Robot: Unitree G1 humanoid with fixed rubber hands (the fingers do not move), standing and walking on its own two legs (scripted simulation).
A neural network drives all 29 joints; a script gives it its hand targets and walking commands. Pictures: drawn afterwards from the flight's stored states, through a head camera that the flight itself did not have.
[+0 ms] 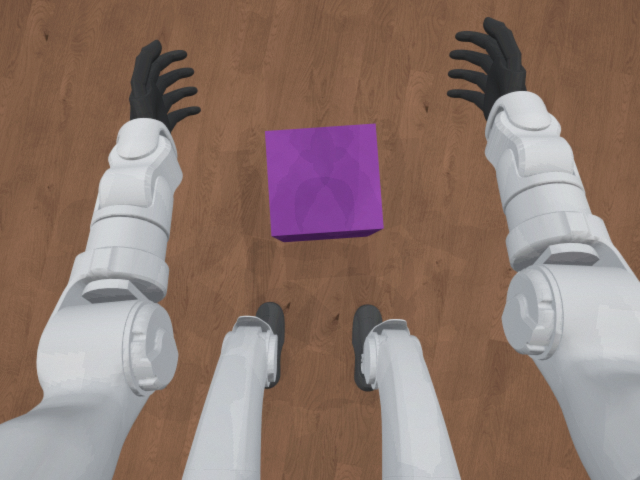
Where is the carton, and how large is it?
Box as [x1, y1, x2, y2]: [265, 124, 383, 241]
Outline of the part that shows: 375,124 265,131 272,236 282,241 366,236 383,228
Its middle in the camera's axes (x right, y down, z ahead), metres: +0.01 -0.11 +0.85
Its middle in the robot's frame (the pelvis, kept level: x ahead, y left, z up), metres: +0.50 +0.01 -0.51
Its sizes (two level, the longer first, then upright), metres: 0.210 0.200 0.250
